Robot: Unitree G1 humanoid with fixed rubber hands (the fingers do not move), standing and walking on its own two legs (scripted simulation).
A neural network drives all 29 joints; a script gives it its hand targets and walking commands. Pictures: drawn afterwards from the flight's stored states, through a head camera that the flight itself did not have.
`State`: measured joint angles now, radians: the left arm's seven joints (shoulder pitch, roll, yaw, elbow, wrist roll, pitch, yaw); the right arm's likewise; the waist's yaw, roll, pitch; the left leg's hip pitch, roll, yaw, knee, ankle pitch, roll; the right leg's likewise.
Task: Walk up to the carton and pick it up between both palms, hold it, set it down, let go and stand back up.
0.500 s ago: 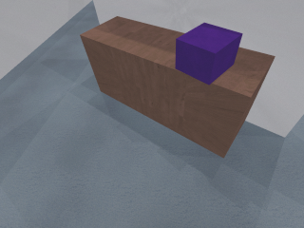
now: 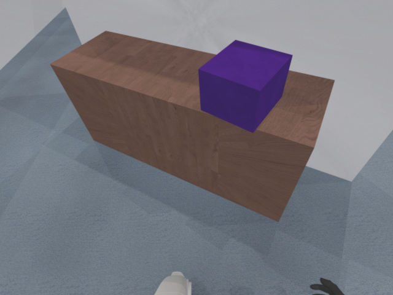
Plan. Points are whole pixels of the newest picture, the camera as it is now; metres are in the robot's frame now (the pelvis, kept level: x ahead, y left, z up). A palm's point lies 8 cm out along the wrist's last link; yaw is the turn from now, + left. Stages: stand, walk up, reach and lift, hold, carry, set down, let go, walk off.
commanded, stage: walk up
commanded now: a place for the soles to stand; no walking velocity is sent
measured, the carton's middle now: (243, 84) +0.84 -0.08 -0.06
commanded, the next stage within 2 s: none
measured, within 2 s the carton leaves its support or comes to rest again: neither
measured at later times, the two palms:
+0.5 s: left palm (106, 205) +0.34 +0.30 -0.09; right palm out of the picture +0.15 -0.19 -0.16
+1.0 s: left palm (94, 157) +0.52 +0.42 -0.12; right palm (251, 213) +0.35 -0.08 -0.12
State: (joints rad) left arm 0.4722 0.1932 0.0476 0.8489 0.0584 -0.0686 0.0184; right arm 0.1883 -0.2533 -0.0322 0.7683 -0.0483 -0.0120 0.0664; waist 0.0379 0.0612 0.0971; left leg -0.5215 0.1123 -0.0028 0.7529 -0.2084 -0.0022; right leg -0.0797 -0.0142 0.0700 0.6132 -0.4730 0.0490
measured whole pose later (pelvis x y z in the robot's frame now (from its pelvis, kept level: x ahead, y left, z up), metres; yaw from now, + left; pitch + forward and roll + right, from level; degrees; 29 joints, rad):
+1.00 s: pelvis +0.35 +0.18 -0.02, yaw -20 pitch -5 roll +0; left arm 0.30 0.30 0.06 0.71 0.03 0.03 0.03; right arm 0.27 -0.23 0.00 0.71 -0.03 0.02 0.01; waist -0.01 -0.03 0.14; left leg -0.37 0.11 0.14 0.85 -0.39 0.00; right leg -0.48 0.01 0.02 1.23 -0.57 0.02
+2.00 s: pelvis +0.38 +0.17 +0.02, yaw -28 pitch -1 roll +0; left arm 0.29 0.22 0.04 0.82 0.03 0.01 -0.03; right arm 0.37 -0.26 -0.03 0.71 -0.03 0.00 0.01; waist 0.01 0.02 0.02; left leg -0.25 0.03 0.03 0.62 -0.47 0.01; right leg -0.32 0.03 0.01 0.58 -0.30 -0.04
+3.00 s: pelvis +0.53 +0.12 +0.01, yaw -24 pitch -2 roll -1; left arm 0.19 0.28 0.01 0.77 0.00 0.02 0.00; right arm 0.19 -0.28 -0.02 0.68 0.01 0.03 0.01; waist 0.02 -0.01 0.10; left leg -0.25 0.01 0.01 0.68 -0.39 0.00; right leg -0.35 -0.05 -0.06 0.64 -0.24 0.01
